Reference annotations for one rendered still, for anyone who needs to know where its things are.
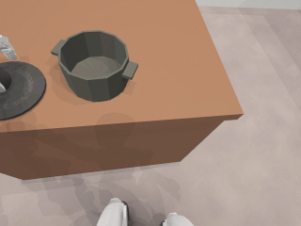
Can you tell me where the right robot shin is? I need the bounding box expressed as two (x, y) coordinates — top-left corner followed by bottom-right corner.
(166, 213), (177, 219)

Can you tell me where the lid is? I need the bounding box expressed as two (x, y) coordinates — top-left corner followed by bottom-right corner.
(0, 61), (46, 121)

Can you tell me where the robot shin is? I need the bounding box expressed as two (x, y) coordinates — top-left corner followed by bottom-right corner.
(110, 198), (122, 204)
(166, 213), (177, 219)

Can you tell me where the table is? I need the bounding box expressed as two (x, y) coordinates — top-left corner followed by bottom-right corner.
(0, 0), (245, 181)

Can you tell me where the robot left hand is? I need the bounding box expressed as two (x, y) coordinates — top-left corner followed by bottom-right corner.
(0, 35), (17, 93)

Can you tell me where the knob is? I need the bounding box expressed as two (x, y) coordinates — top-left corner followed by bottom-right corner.
(0, 69), (11, 89)

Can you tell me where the pot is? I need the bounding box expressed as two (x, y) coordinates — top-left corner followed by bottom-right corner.
(51, 30), (138, 102)

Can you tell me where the left robot shin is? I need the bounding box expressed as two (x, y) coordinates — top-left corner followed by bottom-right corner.
(110, 198), (122, 204)

